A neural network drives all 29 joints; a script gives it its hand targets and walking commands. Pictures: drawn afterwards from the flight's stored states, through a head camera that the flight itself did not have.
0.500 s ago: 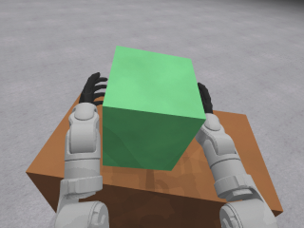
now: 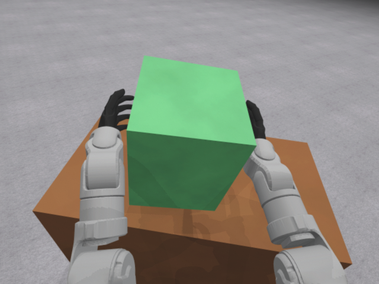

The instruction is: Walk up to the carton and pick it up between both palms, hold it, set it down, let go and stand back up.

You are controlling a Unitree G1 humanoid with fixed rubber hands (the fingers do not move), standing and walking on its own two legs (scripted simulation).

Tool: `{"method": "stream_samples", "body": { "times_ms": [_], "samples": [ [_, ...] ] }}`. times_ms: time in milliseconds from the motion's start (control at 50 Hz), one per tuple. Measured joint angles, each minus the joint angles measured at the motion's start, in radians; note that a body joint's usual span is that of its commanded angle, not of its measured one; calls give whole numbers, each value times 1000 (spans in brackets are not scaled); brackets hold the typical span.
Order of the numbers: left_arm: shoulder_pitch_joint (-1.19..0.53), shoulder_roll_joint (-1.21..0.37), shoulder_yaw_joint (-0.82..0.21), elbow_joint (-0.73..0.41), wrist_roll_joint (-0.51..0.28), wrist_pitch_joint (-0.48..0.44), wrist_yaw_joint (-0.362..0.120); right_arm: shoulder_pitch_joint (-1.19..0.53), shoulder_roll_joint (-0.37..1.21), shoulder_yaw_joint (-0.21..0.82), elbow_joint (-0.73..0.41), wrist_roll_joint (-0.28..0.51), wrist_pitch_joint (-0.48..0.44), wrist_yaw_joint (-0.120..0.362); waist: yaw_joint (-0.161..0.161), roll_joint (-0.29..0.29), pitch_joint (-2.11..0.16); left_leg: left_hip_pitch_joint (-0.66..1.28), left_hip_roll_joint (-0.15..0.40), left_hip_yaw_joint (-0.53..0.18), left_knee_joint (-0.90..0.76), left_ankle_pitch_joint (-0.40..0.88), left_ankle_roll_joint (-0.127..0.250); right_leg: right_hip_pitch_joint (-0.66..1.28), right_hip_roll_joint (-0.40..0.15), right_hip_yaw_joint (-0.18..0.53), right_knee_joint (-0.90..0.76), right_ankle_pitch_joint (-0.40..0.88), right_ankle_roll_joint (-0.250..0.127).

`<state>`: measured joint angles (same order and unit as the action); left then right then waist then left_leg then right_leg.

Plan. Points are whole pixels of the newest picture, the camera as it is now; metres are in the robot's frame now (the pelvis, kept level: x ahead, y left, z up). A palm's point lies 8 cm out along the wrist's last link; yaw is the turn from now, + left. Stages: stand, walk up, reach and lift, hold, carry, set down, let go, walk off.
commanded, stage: hold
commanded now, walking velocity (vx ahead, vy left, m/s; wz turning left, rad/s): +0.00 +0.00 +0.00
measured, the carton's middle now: (182, 139) +0.39 +0.02 +0.14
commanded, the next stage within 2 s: set down in 0.76 s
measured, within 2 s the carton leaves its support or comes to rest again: neither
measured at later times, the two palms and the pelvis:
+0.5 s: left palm (108, 131) +0.36 +0.16 +0.18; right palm (251, 142) +0.36 -0.13 +0.16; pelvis +0.00 +0.01 +0.00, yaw +0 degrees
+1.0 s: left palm (110, 124) +0.37 +0.16 +0.19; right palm (255, 136) +0.36 -0.13 +0.17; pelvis +0.01 +0.00 +0.00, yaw -1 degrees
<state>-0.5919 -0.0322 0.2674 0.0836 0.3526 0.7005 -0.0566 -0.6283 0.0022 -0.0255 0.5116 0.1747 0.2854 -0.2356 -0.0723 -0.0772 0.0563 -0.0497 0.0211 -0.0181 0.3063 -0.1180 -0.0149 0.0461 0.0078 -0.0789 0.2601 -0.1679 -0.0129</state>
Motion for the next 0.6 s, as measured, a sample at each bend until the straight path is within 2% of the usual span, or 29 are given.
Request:
{"method": "stream_samples", "body": {
  "times_ms": [140,260,400,600],
  "samples": [
    [-13,-4,12,24,7,-1,-3,-11,-5,1,19,-2,6,0,-3,4,-9,9,-3,7,-3,-5,4,6,-4,6,0,-4,4],
    [11,-14,14,-16,10,6,-6,5,-17,34,0,28,2,-10,-7,1,-1,21,-5,11,4,-13,7,21,-5,10,-4,-5,9],
    [25,-17,1,-31,19,21,-6,25,-8,25,-8,24,2,-4,1,-2,11,15,-6,13,10,-13,8,16,-7,11,1,-4,9],
    [20,-7,-20,-32,-7,5,17,26,-11,12,-31,16,-7,-1,-8,1,-11,-12,-4,8,13,-6,7,-8,-4,7,1,3,7]
  ]
}}
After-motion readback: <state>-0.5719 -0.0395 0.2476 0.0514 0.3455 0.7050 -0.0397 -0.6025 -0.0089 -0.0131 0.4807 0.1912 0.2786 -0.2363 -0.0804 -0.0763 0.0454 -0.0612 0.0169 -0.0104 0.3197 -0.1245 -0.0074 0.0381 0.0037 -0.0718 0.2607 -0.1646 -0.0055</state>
